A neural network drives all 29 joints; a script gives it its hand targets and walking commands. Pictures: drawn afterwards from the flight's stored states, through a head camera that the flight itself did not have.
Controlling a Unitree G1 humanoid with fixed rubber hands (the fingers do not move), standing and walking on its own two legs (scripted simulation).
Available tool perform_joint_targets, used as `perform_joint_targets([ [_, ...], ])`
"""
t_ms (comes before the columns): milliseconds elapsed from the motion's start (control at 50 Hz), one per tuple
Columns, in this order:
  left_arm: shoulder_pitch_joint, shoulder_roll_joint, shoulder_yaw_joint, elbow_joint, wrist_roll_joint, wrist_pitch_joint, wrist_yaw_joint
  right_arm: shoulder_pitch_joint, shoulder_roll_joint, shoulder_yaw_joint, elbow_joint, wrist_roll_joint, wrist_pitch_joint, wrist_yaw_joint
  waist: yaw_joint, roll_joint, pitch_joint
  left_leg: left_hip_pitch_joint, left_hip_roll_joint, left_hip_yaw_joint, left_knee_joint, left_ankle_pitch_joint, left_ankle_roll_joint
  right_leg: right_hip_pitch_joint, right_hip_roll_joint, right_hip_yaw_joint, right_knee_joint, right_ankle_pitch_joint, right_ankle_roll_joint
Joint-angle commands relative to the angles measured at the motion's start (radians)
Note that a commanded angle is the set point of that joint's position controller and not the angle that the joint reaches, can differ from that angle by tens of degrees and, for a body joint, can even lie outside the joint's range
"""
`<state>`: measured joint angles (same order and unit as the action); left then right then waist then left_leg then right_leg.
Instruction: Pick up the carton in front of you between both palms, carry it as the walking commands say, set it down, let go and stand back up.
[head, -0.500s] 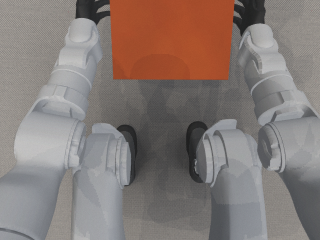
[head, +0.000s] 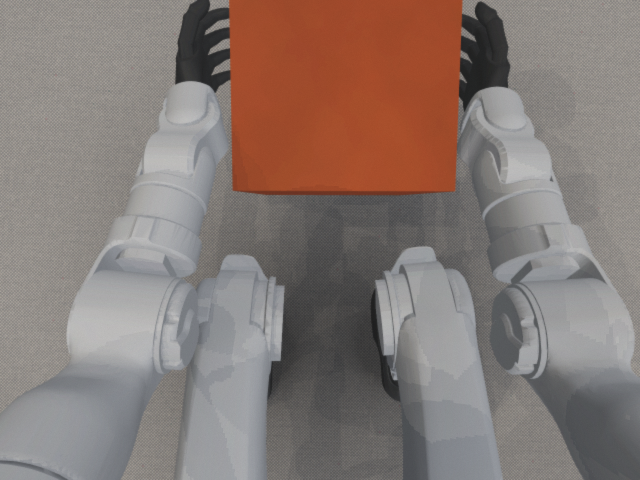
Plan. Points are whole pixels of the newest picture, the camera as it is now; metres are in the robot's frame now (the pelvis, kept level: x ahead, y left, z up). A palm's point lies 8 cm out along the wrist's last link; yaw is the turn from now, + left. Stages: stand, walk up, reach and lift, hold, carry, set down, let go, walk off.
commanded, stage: reach and lift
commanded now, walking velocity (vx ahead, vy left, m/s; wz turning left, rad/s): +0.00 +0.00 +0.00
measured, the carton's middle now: (337, 112) +0.50 -0.02 -0.18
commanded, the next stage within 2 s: none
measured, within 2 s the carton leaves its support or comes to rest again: neither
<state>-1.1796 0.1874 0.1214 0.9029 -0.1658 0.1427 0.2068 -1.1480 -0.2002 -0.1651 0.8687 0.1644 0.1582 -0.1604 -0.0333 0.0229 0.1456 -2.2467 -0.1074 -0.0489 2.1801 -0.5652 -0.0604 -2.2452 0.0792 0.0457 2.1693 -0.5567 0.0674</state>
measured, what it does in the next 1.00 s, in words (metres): rises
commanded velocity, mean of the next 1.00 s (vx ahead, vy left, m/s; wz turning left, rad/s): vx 0.00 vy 0.00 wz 0.00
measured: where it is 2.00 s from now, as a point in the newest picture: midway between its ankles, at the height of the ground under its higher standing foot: (326, 364)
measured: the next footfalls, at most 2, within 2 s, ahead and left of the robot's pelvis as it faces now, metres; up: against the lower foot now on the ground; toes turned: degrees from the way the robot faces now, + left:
none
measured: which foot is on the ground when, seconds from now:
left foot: down 0.00-1.00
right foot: down 0.00-1.00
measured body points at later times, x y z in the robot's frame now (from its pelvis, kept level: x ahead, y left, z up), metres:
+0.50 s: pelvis +0.01 +0.00 +0.13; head +0.24 -0.01 +0.52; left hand +0.49 +0.13 +0.07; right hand +0.48 -0.17 +0.07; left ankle +0.11 +0.12 -0.34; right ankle +0.12 -0.13 -0.34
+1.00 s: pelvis +0.06 +0.00 +0.28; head +0.19 -0.01 +0.71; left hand +0.45 +0.14 +0.23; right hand +0.44 -0.16 +0.23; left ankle +0.11 +0.12 -0.34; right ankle +0.12 -0.13 -0.34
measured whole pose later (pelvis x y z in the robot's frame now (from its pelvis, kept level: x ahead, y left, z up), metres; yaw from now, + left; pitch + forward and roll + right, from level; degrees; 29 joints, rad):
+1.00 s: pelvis +0.06 +0.00 +0.28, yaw +0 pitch +27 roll +0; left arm -0.55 -0.09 0.34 0.67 0.15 0.26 0.08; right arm -0.54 0.08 -0.34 0.65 -0.15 0.28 -0.06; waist -0.01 0.01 -0.23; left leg -1.24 -0.11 -0.11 1.24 -0.48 -0.03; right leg -1.24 0.10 0.11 1.24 -0.47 0.03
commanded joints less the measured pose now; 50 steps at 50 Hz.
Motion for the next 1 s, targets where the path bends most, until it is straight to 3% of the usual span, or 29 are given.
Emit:
perform_joint_targets([
  [0, -0.613, -1.145, -0.375, -0.308, 0.014, 0.039, -0.266, -0.644, 1.091, 0.389, -0.324, -0.001, 0.039, 0.27, -0.029, 0.004, -1.436, 0.697, -0.086, 0.139, -0.248, 0.271, 0.037, 0.721, 0.086, -0.146, -0.253, 0.302, -0.038],
  [100, -0.514, -1.176, -0.191, -0.127, 0.169, 0.11, -0.307, -0.544, 1.147, 0.24, -0.137, -0.141, 0.113, 0.315, -0.006, -0.004, -1.115, 0.559, -0.079, 0.129, -0.376, 0.051, 0.052, 0.566, 0.085, -0.132, -0.376, 0.076, -0.047],
  [240, -0.479, -1.2, -0.105, -0.074, 0.248, 0.125, -0.329, -0.512, 1.169, 0.157, -0.088, -0.226, 0.127, 0.333, -0.011, -0.002, -1.152, 0.639, -0.087, 0.122, -0.502, 0.075, 0.045, 0.653, 0.09, -0.124, -0.503, 0.099, -0.055],
  [340, -0.43, -1.232, -0.137, -0.101, 0.244, 0.134, -0.342, -0.458, 1.206, 0.19, -0.115, -0.224, 0.136, 0.343, -0.007, -0.008, -1.227, 0.73, -0.086, 0.117, -0.578, 0.11, 0.042, 0.761, 0.091, -0.119, -0.574, 0.14, -0.05],
  [460, -0.349, -1.289, -0.243, -0.18, 0.194, 0.145, -0.35, -0.381, 1.259, 0.294, -0.192, -0.181, 0.146, 0.345, -0.003, -0.011, -1.298, 0.864, -0.086, 0.106, -0.655, 0.185, 0.034, 0.901, 0.094, -0.111, -0.647, 0.217, -0.041],
  [600, -0.231, -1.322, -0.338, -0.242, 0.155, 0.152, -0.353, -0.261, 1.297, 0.383, -0.24, -0.151, 0.151, 0.339, -0.001, -0.01, -1.263, 1.002, -0.084, 0.085, -0.757, 0.235, 0.023, 1.05, 0.096, -0.09, -0.749, 0.268, -0.036],
  [980, 0.129, -1.332, -0.33, -0.213, 0.217, 0.112, -0.361, 0.091, 1.316, 0.376, -0.216, -0.214, 0.107, 0.331, 0.015, -0.022, -0.944, 1.382, -0.045, -0.002, -1.151, 0.322, 0.043, 1.445, 0.067, 0.003, -1.133, 0.349, -0.054],
])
